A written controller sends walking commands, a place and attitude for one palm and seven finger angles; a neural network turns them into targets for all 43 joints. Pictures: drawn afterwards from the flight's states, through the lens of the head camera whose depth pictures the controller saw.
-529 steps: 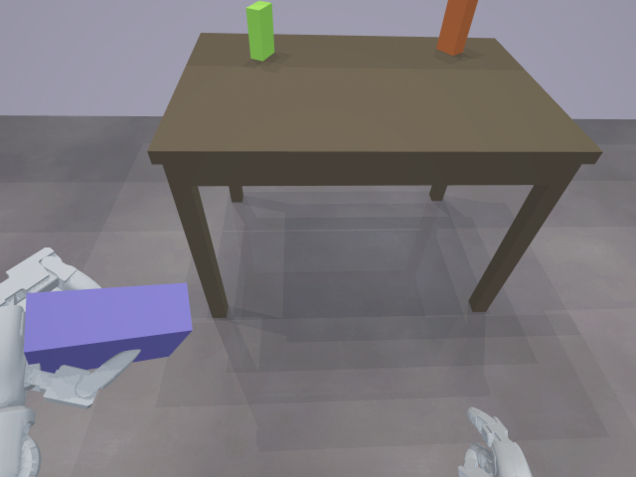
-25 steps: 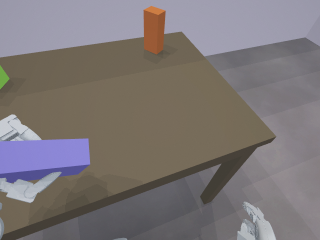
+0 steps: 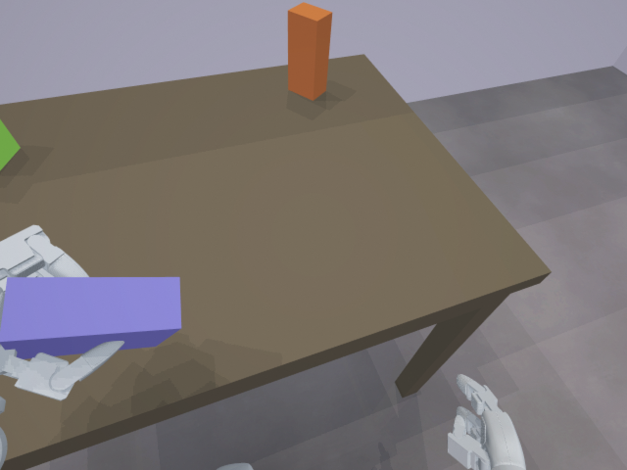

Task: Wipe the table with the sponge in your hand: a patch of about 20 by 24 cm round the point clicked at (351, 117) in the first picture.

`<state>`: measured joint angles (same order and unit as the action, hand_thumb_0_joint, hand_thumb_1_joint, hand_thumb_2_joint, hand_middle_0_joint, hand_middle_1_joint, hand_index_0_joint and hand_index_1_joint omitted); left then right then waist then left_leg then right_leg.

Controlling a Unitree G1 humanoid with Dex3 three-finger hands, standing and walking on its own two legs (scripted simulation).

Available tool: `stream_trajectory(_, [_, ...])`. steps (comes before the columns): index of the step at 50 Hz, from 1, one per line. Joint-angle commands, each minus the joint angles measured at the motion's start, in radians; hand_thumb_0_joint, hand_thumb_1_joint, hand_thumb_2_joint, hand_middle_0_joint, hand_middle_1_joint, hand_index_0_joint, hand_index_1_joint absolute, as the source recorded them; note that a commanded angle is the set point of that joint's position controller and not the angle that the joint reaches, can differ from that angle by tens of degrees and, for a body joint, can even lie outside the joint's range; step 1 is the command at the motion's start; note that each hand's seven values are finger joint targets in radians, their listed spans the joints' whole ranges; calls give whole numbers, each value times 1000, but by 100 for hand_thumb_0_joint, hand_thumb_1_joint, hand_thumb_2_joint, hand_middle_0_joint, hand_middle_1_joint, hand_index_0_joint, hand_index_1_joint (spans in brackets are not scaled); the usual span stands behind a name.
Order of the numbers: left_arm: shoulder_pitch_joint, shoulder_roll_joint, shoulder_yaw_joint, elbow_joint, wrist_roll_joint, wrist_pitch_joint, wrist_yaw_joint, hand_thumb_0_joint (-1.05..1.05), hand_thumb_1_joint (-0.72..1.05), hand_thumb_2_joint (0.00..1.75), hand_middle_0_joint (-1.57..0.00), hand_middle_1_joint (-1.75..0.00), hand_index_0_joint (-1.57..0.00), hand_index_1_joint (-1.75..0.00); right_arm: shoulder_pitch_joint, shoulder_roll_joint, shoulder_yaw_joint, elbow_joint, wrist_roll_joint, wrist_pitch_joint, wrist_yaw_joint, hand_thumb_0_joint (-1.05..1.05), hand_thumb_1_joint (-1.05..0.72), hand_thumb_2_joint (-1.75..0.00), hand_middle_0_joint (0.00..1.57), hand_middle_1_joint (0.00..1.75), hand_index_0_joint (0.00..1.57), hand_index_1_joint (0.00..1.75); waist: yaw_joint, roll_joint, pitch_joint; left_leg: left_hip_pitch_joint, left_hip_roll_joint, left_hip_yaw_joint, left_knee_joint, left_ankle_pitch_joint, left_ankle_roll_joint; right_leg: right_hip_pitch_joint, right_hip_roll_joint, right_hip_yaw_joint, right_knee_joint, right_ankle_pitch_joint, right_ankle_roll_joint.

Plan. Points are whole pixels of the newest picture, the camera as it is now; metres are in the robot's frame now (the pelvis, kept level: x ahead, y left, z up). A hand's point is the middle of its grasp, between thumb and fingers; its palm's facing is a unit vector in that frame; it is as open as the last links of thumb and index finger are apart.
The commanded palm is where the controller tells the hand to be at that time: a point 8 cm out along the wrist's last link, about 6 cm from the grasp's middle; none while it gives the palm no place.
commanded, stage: shuffle to correct the standing spot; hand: left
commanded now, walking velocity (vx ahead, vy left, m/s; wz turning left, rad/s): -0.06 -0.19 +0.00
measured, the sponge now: (121, 317) +0.23 +0.21 +0.14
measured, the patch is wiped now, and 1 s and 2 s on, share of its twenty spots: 0.00 0.00 0.00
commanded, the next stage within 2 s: none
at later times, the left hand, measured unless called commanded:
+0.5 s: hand (66, 308) +0.22 +0.24 +0.16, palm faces +0.28 -0.85 -0.45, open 8.9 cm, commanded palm +0.16 +0.28 +0.18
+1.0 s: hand (62, 311) +0.21 +0.24 +0.17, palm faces +0.31 -0.85 -0.43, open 8.9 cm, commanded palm +0.15 +0.28 +0.18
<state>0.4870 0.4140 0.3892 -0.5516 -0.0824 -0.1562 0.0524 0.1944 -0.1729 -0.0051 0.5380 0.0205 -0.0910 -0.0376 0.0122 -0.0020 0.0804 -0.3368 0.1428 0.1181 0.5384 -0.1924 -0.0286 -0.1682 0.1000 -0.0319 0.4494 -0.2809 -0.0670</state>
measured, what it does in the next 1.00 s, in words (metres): stands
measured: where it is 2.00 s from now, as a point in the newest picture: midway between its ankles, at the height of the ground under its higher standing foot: outside the picture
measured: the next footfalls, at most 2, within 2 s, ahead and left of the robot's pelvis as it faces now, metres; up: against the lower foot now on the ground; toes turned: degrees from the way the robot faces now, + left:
none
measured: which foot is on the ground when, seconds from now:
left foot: down 0.00-1.00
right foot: down 0.00-1.00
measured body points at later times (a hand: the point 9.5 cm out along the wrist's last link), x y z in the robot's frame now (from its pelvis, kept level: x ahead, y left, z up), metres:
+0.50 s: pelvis +0.00 +0.00 +0.00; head +0.04 +0.02 +0.45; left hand +0.20 +0.28 +0.19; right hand +0.18 -0.23 -0.08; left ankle +0.05 +0.14 -0.73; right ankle -0.03 -0.08 -0.73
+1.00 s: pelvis +0.00 +0.00 +0.00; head +0.03 +0.01 +0.45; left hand +0.19 +0.28 +0.19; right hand +0.17 -0.23 -0.08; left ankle +0.05 +0.14 -0.73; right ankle -0.03 -0.08 -0.73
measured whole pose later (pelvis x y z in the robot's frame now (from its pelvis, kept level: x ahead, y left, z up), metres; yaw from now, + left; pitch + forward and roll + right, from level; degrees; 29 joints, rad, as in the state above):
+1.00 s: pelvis +0.00 +0.00 +0.00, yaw +1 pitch +0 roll -2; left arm 0.49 0.42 0.39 -0.57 -0.08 -0.15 0.08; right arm 0.21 -0.18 -0.01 0.54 0.02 -0.08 -0.04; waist 0.00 0.00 0.08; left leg -0.34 0.13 0.11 0.52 -0.18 -0.03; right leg -0.17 0.09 -0.04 0.44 -0.28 -0.06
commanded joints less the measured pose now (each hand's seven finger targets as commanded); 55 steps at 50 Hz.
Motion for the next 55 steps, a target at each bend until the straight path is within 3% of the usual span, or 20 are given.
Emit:
stream_trajectory(1, [-79,173,122,-210,-13,-58,36,0,10,130,-120,-160,-120,-160,-80,-131,-57,-150,5,-50,-13,0,-90,-90,20,30,20,30,-23,73,-163,232,62,-130,-48,28,60,-140,-166,144,-100,241,28])
stream_trajectory(2, [-86,150,100,-219,-11,-62,35,0,10,130,-120,-160,-120,-160,-73,-133,-54,-150,-3,-46,-12,0,-90,-90,20,30,20,30,-23,81,-155,212,62,-133,-52,10,66,-132,-159,133,-99,227,34])
stream_trajectory(7, [-62,153,114,-200,-14,-60,41,0,10,130,-120,-160,-120,-160,-69,-133,-56,-150,0,-37,-10,0,-90,-90,20,30,20,30,-21,64,-163,203,56,-130,-29,50,65,-109,-166,130,-99,266,39])
stream_trajectory(10, [-46,171,135,-223,-14,-64,39,0,10,130,-120,-160,-120,-160,-66,-134,-67,-160,3,-35,-7,0,-90,-90,20,30,20,30,-18,63,-201,236,58,-123,10,182,66,-84,-176,138,-83,384,51])
stream_trajectory(12, [-25,156,122,-226,-16,-63,40,0,10,130,-120,-160,-120,-160,-69,-136,-60,-159,4,-34,-7,0,-90,-90,20,30,20,30,-18,95,-205,251,72,-133,-19,225,74,-84,-160,115,-64,373,56])
stream_trajectory(18, [-19,173,139,-243,-16,-63,38,0,10,130,-120,-160,-120,-160,-65,-140,-67,-169,7,-35,-8,0,-90,-90,20,30,20,30,-13,87,-215,244,85,-136,-9,253,69,-62,-161,107,-71,359,59])
stream_trajectory(21, [-6,171,134,-224,-22,-56,42,0,10,130,-120,-160,-120,-160,-71,-137,-61,-164,13,-39,-10,0,-90,-90,20,30,20,30,-21,81,-201,249,72,-135,-19,185,60,-86,-168,124,-79,335,37])
stream_trajectory(26, [-7,181,143,-227,-21,-59,45,0,10,130,-120,-160,-120,-160,-78,-136,-58,-161,11,-43,-15,0,-90,-90,20,30,20,30,-19,105,-186,237,88,-151,-69,80,66,-108,-157,115,-82,239,38])
stream_trajectory(27, [-15,159,124,-232,-19,-62,44,0,10,130,-120,-160,-120,-160,-67,-139,-54,-162,2,-39,-14,0,-90,-90,20,30,20,30,-20,108,-181,205,92,-159,-79,56,71,-92,-149,99,-79,214,45])
stream_trajectory(30, [-33,159,125,-211,-17,-58,42,0,10,130,-120,-160,-120,-160,-63,-139,-61,-162,5,-45,-13,0,-90,-90,20,30,20,30,-20,70,-161,184,82,-157,-69,-26,61,-108,-159,128,-101,191,35])
stream_trajectory(32, [-29,144,107,-196,-17,-55,45,0,10,130,-120,-160,-120,-160,-70,-137,-51,-158,3,-42,-15,0,-90,-90,20,30,20,30,-23,80,-148,177,78,-156,-91,-94,66,-126,-151,119,-107,140,37])
stream_trajectory(35, [-50,152,113,-193,-16,-53,43,0,10,130,-120,-160,-120,-160,-62,-138,-61,-159,6,-47,-12,0,-90,-90,20,30,20,30,-23,31,-154,188,58,-151,-51,-79,58,-139,-169,150,-119,168,24])
stream_trajectory(36, [-52,153,106,-198,-19,-49,47,0,10,130,-120,-160,-120,-160,-73,-134,-55,-156,13,-48,-14,0,-90,-90,20,30,20,30,-28,47,-155,210,54,-155,-68,-79,56,-150,-169,144,-112,157,12])
stream_trajectory(42, [-71,145,96,-225,-12,-61,52,0,10,130,-120,-160,-120,-160,-73,-137,-48,-153,1,-47,-13,0,-90,-90,20,30,20,30,-25,99,-141,182,76,-179,-116,-102,71,-138,-144,110,-102,122,30])
stream_trajectory(46, [-44,171,123,-225,-13,-58,53,0,10,130,-120,-160,-120,-160,-77,-135,-55,-155,9,-51,-11,0,-90,-90,20,30,20,30,-22,117,-171,216,84,-176,-109,-22,67,-116,-148,111,-95,172,26])
stream_trajectory(47, [-36,148,107,-230,-12,-63,50,0,10,130,-120,-160,-120,-160,-65,-139,-52,-152,0,-47,-10,0,-90,-90,20,30,20,30,-22,119,-177,205,88,-175,-108,-1,73,-104,-138,89,-88,181,35])
stream_trajectory(48, [-40,172,129,-234,-10,-62,50,0,10,130,-120,-160,-120,-160,-69,-139,-61,-161,3,-50,-11,0,-90,-90,20,30,20,30,-17,118,-180,209,94,-176,-96,31,71,-100,-146,97,-90,195,38])
stream_trajectory(52, [-8,142,104,-220,-15,-57,46,0,10,130,-120,-160,-120,-160,-61,-142,-54,-154,3,-44,-9,0,-90,-90,20,30,20,30,-22,109,-200,226,90,-167,-85,100,69,-89,-141,86,-83,230,31])
stream_trajectory(53, [-14,168,129,-222,-14,-56,46,0,10,130,-120,-160,-120,-160,-67,-143,-63,-161,5,-46,-11,0,-90,-90,20,30,20,30,-17,108,-196,220,94,-164,-73,107,66,-87,-150,93,-91,231,36])
stream_trajectory(55, [-5,169,132,-206,-17,-53,44,0,10,130,-120,-160,-120,-160,-63,-140,-62,-161,6,-42,-10,0,-90,-90,20,30,20,30,-19,69,-192,213,84,-155,-52,102,60,-86,-159,107,-101,250,31])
